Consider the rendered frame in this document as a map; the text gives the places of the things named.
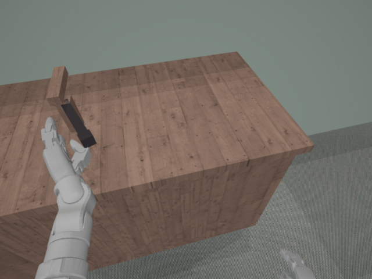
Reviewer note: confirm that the tap lever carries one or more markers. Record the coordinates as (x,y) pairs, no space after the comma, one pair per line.
(84,135)

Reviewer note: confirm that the left robot forearm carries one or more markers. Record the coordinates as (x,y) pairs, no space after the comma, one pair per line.
(67,250)

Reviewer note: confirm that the robot left hand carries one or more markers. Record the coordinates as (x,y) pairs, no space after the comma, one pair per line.
(56,155)

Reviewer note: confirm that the counter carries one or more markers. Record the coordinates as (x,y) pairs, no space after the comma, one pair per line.
(185,150)

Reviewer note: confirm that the robot right hand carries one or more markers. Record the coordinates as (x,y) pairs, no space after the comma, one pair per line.
(296,264)

